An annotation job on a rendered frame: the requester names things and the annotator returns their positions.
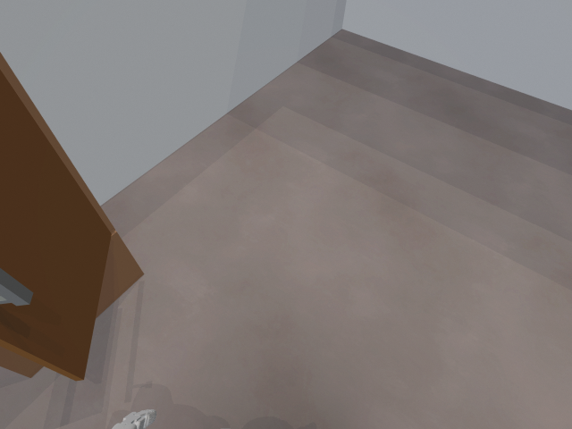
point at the robot left hand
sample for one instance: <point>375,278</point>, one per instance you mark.
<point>138,420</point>

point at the handle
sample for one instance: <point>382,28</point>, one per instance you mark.
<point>12,291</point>

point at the cupboard door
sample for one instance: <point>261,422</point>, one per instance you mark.
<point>52,241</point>

